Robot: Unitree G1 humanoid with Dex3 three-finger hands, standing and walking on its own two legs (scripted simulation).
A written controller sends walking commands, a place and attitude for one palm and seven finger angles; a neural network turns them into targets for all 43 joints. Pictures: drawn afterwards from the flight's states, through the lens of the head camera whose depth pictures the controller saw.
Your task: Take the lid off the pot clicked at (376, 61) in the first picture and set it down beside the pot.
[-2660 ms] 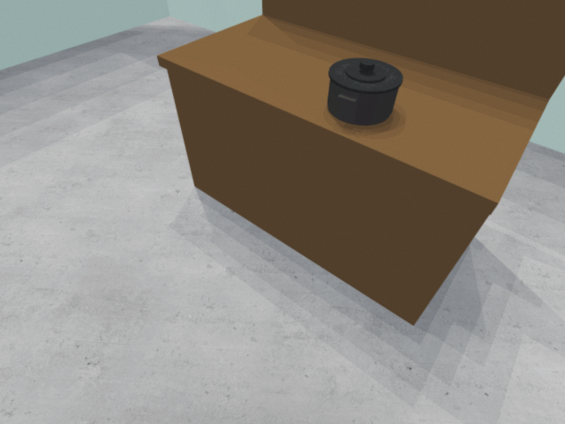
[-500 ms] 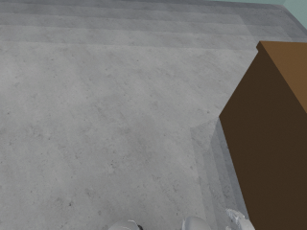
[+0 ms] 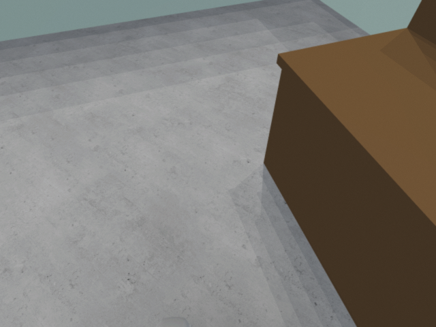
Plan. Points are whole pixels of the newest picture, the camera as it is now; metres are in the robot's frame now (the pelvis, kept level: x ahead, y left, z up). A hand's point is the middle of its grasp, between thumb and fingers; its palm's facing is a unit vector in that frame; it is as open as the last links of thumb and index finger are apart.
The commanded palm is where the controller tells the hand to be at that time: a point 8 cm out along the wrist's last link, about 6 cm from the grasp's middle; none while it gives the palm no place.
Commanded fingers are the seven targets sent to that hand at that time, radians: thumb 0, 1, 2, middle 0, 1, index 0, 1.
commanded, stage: turn to face it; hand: left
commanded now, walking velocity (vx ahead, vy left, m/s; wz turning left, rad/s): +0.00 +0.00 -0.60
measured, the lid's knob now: out of the picture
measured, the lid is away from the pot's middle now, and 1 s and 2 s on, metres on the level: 0.00 0.00 0.00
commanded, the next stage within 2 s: take the last steps up to it in 1.84 s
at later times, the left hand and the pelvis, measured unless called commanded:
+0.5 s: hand (123, 309) +0.17 +0.22 -0.16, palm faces -0.28 -0.93 -0.24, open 7.4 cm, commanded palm none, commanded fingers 0.00 0.90 0.90 -0.20 -0.30 -0.20 -0.30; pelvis +0.00 +0.04 +0.00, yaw -19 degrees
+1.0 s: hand (158, 300) +0.20 +0.16 -0.18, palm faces -0.53 -0.82 -0.21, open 7.4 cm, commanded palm none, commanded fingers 0.00 0.90 0.90 -0.20 -0.30 -0.20 -0.30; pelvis +0.01 +0.03 -0.01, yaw -37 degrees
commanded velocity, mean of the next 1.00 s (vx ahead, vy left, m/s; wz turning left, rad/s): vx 0.00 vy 0.00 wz -0.60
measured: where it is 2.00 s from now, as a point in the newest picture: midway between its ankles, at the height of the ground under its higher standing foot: outside the picture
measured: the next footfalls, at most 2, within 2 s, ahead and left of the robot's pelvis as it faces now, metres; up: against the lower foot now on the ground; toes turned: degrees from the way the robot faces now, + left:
left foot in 0.22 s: +0.06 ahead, +0.15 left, +0.00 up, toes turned -7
right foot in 0.62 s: +0.00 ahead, -0.11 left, +0.00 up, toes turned -28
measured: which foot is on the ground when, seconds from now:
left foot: up 0.00-0.20, down 0.22-0.60, up 0.62-0.96, down 0.98-1.00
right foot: down 0.00-0.22, up 0.24-0.60, down 0.62-0.98, up 1.00-1.00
